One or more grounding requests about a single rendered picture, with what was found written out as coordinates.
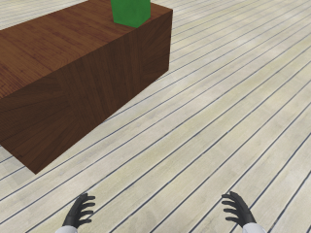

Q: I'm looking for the carton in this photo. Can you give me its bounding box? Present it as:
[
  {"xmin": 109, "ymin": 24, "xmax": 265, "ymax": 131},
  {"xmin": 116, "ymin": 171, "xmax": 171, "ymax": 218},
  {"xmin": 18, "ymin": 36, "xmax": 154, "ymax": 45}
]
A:
[{"xmin": 111, "ymin": 0, "xmax": 151, "ymax": 28}]

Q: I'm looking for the right robot hand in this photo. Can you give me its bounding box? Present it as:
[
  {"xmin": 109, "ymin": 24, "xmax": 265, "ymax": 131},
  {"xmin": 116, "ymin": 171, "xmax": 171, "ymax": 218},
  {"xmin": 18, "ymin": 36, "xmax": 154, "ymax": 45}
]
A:
[{"xmin": 222, "ymin": 191, "xmax": 257, "ymax": 228}]

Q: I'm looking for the pedestal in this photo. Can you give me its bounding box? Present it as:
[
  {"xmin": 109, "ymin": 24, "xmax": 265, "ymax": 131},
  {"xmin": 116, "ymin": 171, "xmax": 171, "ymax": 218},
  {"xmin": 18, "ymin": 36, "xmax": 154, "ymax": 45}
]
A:
[{"xmin": 0, "ymin": 0, "xmax": 173, "ymax": 175}]

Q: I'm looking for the left robot hand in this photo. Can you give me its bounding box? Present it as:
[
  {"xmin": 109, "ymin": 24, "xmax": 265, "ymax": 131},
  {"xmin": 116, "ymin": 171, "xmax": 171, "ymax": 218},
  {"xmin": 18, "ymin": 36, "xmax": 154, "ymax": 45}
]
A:
[{"xmin": 62, "ymin": 193, "xmax": 95, "ymax": 229}]

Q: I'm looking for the robot right forearm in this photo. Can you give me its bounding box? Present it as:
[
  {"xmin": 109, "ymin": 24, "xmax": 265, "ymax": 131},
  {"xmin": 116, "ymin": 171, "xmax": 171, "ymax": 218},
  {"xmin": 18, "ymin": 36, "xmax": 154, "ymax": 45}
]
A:
[{"xmin": 242, "ymin": 222, "xmax": 266, "ymax": 233}]

